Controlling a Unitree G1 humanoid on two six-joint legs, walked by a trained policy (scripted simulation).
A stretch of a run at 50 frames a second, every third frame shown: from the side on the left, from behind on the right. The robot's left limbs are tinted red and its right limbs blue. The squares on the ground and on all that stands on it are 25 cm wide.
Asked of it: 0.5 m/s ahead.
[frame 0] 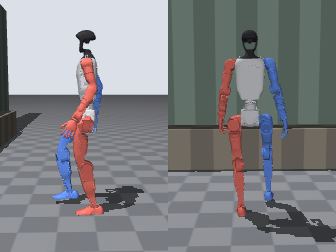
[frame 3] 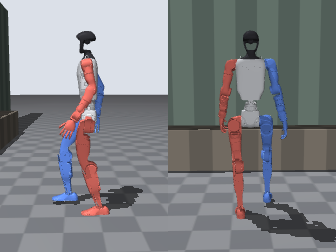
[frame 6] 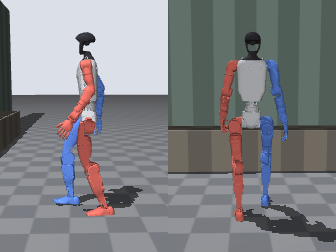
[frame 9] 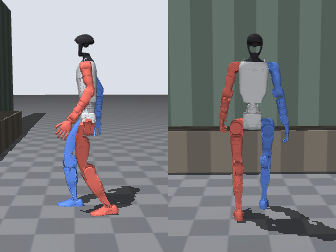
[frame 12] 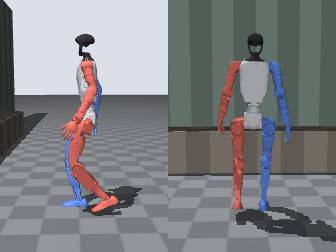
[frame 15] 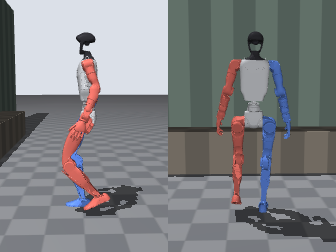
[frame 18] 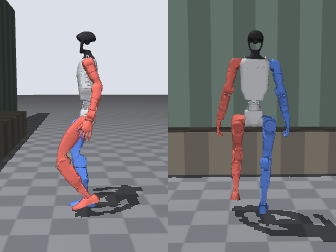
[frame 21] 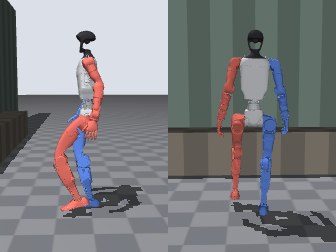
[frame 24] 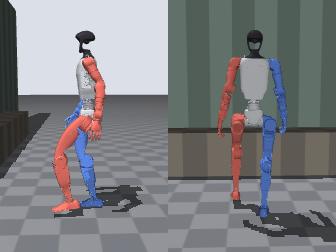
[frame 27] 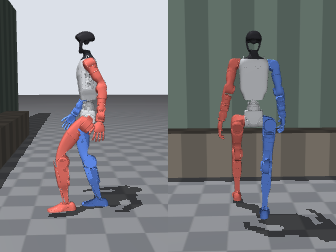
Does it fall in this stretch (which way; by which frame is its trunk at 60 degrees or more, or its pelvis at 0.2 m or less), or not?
no
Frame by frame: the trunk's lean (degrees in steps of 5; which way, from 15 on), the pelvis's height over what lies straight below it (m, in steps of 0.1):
0: 0, 0.8
3: 0, 0.8
6: 5, 0.8
9: 5, 0.8
12: 5, 0.8
15: 5, 0.8
18: 0, 0.8
21: 0, 0.8
24: 0, 0.8
27: 5, 0.8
